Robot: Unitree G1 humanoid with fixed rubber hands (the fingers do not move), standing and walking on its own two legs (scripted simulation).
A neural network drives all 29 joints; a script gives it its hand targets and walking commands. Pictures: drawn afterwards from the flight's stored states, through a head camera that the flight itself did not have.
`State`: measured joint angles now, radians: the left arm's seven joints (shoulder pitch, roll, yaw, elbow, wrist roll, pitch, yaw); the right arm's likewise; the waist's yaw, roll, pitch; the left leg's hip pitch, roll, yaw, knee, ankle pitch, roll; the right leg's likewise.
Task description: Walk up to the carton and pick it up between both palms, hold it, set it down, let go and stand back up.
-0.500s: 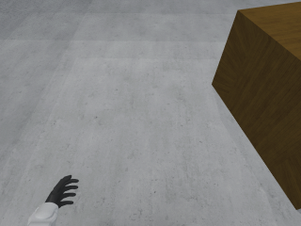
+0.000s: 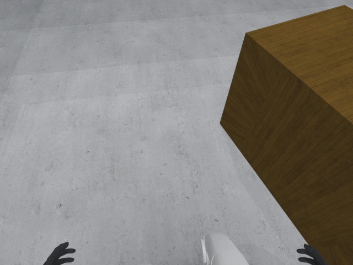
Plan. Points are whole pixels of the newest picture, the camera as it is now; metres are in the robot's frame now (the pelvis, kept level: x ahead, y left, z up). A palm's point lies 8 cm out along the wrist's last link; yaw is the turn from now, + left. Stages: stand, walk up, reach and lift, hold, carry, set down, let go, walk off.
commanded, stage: walk up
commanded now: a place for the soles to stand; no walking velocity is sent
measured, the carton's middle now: out of the picture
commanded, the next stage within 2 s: none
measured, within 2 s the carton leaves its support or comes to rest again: neither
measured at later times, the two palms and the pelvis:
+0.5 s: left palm (93, 153) +0.42 +0.30 -0.15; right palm (286, 102) +0.56 -0.30 -0.03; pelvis +0.38 +0.01 +0.00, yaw -8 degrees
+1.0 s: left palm (90, 91) +0.66 +0.36 -0.10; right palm (264, 121) +0.50 -0.23 -0.05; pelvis +0.49 +0.09 +0.01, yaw -21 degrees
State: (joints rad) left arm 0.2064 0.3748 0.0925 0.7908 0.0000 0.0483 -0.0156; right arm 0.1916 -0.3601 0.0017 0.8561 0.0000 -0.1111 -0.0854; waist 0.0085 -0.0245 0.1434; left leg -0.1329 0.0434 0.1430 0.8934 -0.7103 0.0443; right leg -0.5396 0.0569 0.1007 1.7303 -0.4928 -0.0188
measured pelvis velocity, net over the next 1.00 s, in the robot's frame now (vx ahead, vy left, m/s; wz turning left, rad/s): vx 0.49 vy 0.09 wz -0.36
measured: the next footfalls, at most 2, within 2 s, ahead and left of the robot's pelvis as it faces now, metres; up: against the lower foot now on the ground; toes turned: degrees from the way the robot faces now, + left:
right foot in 0.10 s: +0.21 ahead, -0.15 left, +0.00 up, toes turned +3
left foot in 0.44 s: +0.58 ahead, +0.02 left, +0.00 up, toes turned -4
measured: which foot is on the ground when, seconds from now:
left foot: down 0.00-0.12, up 0.14-0.42, down 0.44-0.84, up 0.86-0.94, down 0.96-1.00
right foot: up 0.00-0.08, down 0.10-0.44, up 0.46-0.80, down 0.82-0.96, up 0.98-1.00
